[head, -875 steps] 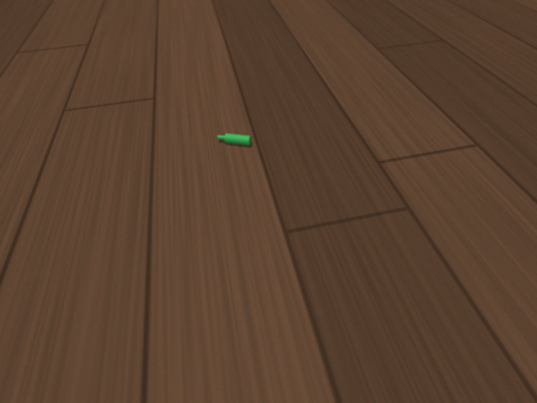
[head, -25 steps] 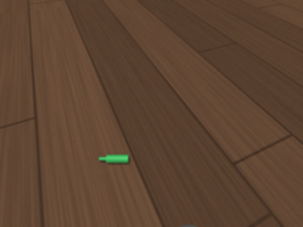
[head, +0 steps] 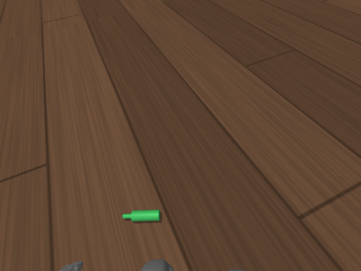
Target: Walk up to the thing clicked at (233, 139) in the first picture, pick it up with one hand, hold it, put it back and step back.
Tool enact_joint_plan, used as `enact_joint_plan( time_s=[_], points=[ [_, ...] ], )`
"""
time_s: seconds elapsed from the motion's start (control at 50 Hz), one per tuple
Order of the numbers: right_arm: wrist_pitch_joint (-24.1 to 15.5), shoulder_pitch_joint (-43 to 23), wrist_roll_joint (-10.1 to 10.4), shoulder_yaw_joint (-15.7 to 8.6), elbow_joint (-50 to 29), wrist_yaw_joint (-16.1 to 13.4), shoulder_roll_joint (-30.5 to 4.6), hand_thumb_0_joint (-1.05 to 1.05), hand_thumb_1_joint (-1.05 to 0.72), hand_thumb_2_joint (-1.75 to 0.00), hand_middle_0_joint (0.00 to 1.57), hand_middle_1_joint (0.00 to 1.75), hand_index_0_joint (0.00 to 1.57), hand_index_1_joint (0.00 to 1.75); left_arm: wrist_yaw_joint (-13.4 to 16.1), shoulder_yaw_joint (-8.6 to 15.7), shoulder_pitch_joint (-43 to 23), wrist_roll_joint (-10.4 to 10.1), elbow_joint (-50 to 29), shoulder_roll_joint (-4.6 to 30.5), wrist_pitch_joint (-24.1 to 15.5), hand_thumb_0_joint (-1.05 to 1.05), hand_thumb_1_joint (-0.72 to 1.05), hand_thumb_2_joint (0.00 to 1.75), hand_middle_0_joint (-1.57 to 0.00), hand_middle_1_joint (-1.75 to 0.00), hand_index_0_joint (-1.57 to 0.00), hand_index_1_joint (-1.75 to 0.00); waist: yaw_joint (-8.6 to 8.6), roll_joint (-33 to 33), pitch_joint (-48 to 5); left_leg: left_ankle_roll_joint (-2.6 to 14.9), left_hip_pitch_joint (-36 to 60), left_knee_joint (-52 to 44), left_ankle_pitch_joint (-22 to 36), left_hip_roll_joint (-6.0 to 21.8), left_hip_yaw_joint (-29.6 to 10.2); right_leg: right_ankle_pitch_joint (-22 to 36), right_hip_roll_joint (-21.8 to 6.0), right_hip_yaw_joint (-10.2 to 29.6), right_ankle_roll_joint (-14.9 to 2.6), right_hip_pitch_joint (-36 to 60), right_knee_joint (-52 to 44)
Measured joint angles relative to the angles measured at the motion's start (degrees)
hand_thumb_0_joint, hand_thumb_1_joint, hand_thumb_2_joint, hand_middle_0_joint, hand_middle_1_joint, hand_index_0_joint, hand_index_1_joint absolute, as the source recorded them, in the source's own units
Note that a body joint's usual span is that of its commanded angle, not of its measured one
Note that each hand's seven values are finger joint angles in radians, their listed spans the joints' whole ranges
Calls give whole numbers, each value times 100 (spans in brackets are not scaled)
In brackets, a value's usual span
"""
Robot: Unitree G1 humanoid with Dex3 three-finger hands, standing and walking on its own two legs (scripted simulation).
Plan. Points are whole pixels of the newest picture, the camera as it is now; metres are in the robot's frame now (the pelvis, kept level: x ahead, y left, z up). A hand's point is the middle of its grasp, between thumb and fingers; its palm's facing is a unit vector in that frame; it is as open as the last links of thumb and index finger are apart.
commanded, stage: walk up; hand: left
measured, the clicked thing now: (141, 215) +0.51 +0.29 -0.74
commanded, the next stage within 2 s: stand in 1.62 s
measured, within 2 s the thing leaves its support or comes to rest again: neither
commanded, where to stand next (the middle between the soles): +0.13 +0.01 m, yaw +1 degrees
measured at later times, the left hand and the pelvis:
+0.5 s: hand out of the picture +0.14 +0.27 -0.16, palm faces -0.03 -0.94 -0.35, open 7.4 cm; pelvis +0.09 +0.01 +0.00, yaw +0 degrees
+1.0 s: hand (100, 249) +0.21 +0.25 -0.14, palm faces -0.02 -0.94 -0.34, open 7.4 cm; pelvis +0.11 +0.00 +0.01, yaw +0 degrees
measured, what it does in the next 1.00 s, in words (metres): walks ahead: left foot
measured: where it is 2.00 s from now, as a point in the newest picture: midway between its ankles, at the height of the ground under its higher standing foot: outside the picture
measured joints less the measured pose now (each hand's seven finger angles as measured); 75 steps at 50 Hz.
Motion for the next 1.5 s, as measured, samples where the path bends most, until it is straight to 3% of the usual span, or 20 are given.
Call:
enact_joint_plan(
  time_s=[0.08, 0.16, 0.2, 0.24, 0.28, 0.34, 0.38, 0.42, 0.48, 0.68, 0.92, 1.5],
  points=[
    [-25, 15, -78, -28, 44, 8, 8, 1, -90, -90, 21, 30, 20, 30, 24, 20, 179, 57, 15, 123, 76, 1, 90, 90, -21, -30, -21, -30, 95, -138, -49, -117, -91, -1284, 228, 166, 145, -138, -14, -13, 53, 111, -48],
    [-66, -25, -103, -38, 189, -120, -15, 1, -90, -90, 20, 30, 20, 30, 82, -8, 253, 16, 137, 223, 225, 1, 90, 90, -21, -30, -20, -30, 177, -280, -76, -82, 297, -2364, 930, 60, 242, -606, -70, 24, 202, -14, 529],
    [-90, -132, -139, -24, 267, -196, 76, 1, -90, -90, 20, 30, 20, 30, 128, -19, 224, -23, 284, 265, 339, 1, 90, 90, -21, -30, -20, -30, 167, -507, -74, -59, 323, -2275, 985, -74, 339, -947, -176, 172, 192, -134, 933],
    [-101, -246, -134, 54, 259, -197, 144, 1, -90, -90, 20, 30, 20, 30, 160, -51, 187, -46, 444, 261, 416, 1, 91, 90, -21, -30, -20, -30, 113, -587, -93, -8, 334, -2202, 836, -78, 359, -1531, -87, 326, 152, -287, 1380],
    [-118, -373, -128, 129, 232, -209, 214, 1, -90, -90, 20, 30, 20, 30, 172, -76, 148, -55, 568, 265, 436, 1, 91, 90, -21, -30, -20, -30, 71, -636, -86, 3, 406, -2264, 795, -55, 366, -1735, -53, 399, 139, -387, 1635],
    [-127, -561, -105, 203, 211, -207, 246, 1, -90, -90, 21, 30, 21, 30, 179, -95, 78, -66, 724, 233, 372, 1, 91, 90, -21, -30, -20, -30, 55, -605, -81, -40, 469, -2306, 748, 2, 363, -1530, -135, 372, 136, -317, 1245],
    [-87, -692, -71, 234, 218, -199, 232, 1, -90, -90, 21, 30, 21, 30, 192, -100, 30, -54, 819, 210, 313, 1, 91, 90, -21, -30, -20, -30, 63, -539, -86, -79, 451, -2194, 647, 44, 345, -1079, -168, 347, 153, -119, 669],
    [-12, -845, -9, 246, 286, -207, 221, 1, -90, -90, 21, 30, 21, 30, 229, -104, -47, -20, 944, 167, 272, 1, 91, 90, -21, -30, -20, -30, 80, -399, -68, -137, 449, -2060, 534, 130, 278, -554, -109, 274, 324, 19, 428],
    [61, -1026, 48, 267, 460, -212, 282, 1, -90, -90, 21, 30, 21, 30, 226, -160, -111, -12, 1092, 158, 242, 1, 91, 90, -21, -30, -20, -30, 96, -359, -153, -189, 583, -2233, 553, 101, 266, -666, -141, 254, 399, 98, 401],
    [92, -1518, 104, 290, 1054, -198, 286, 1, -90, -90, 21, 30, 21, 30, 284, -256, -620, -85, 1437, 48, 184, 1, 91, 90, -21, -30, -20, -30, 108, -182, -170, -240, 1021, -2783, 715, 61, 275, -615, -170, 235, 370, 467, 12],
    [182, -1580, 43, 283, 1621, -195, 291, 1, -90, -90, 20, 30, 20, 30, 286, -247, -1038, -61, 1790, -40, 260, 1, 91, 90, -21, -30, -20, -30, 8, -262, -237, -285, 1450, -3510, 1064, 89, 288, -251, -123, 224, 353, 896, -734],
    [157, -1456, 11, 252, 1841, -218, 404, 1, -90, -90, 21, 30, 20, 30, 254, -182, -887, -14, 2102, -89, 325, 1, 91, 90, -21, -30, -20, -30, -10, -277, -296, -224, 1582, -3905, 1239, 21, 333, -15, -181, 250, 427, 1060, -1217]
  ],
)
